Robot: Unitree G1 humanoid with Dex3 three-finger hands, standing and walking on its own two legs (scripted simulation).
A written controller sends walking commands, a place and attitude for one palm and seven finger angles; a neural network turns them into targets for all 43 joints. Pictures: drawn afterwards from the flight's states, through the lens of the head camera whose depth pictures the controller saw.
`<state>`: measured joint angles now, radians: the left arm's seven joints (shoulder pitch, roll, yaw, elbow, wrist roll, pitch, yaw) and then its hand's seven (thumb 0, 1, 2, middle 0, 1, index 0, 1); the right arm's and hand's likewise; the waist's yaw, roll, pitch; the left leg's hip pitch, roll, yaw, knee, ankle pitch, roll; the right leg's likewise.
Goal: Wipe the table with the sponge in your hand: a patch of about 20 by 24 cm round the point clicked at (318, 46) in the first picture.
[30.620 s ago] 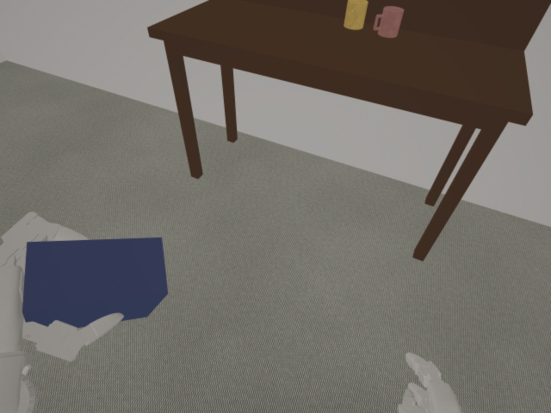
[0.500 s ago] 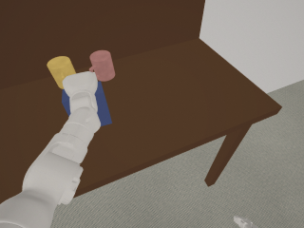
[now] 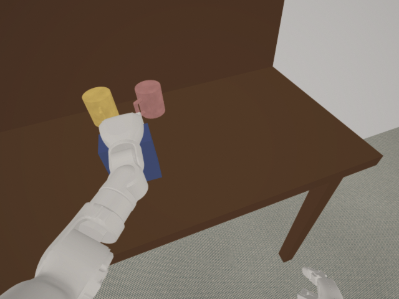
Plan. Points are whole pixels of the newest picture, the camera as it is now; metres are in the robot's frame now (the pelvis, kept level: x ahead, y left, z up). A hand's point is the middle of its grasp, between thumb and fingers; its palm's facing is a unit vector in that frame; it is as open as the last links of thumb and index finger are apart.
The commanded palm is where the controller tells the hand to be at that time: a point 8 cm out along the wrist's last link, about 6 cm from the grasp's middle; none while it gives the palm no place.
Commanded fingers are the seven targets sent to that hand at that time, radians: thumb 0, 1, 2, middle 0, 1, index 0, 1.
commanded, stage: wipe back along the third lane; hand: left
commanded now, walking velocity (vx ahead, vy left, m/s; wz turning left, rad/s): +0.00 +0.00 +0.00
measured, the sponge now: (134, 162) +0.41 +0.19 +0.05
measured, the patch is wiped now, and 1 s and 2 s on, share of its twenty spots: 0.95 0.95 0.95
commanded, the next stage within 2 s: slide back across to the middle lane in 1.16 s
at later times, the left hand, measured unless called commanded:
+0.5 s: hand (131, 162) +0.37 +0.18 +0.10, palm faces +0.07 -0.08 -0.99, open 10.6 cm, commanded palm +0.32 +0.15 +0.13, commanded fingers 0.00 0.10 1.30 -1.20 -1.60 -1.20 -1.60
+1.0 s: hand (138, 178) +0.32 +0.15 +0.10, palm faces +0.12 -0.14 -0.98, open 10.7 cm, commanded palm +0.27 +0.13 +0.13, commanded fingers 0.00 0.10 1.30 -1.20 -1.60 -1.20 -1.60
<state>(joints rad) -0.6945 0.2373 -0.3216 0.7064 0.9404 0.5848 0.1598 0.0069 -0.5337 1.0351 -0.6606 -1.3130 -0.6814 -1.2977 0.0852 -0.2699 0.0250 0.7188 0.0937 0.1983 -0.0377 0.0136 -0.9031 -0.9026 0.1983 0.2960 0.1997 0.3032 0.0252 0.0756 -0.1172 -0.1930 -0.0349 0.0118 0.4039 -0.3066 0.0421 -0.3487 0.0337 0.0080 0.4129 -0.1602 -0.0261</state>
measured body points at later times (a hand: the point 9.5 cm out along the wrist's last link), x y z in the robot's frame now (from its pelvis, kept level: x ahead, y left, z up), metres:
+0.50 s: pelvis +0.01 +0.01 +0.00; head -0.02 -0.02 +0.45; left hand +0.36 +0.18 +0.15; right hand +0.24 -0.19 -0.09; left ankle -0.07 +0.09 -0.74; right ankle +0.03 -0.11 -0.74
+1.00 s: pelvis +0.00 +0.00 +0.00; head -0.04 -0.04 +0.44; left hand +0.31 +0.15 +0.15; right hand +0.24 -0.20 -0.08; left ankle -0.07 +0.09 -0.74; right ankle +0.03 -0.11 -0.74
